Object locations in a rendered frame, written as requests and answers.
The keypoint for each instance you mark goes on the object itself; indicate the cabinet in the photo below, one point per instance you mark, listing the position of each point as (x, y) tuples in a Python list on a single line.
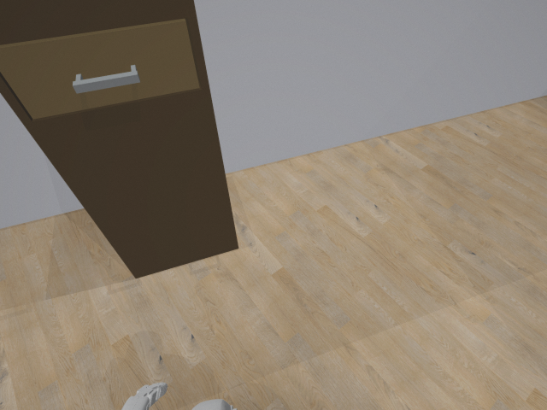
[(149, 172)]

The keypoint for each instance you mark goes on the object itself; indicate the robot left hand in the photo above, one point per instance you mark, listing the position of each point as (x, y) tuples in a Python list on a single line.
[(146, 397)]

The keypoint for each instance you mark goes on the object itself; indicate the handle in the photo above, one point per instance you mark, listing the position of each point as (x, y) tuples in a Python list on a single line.
[(81, 85)]

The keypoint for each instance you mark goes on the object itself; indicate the drawer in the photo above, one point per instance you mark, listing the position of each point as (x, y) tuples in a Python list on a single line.
[(41, 72)]

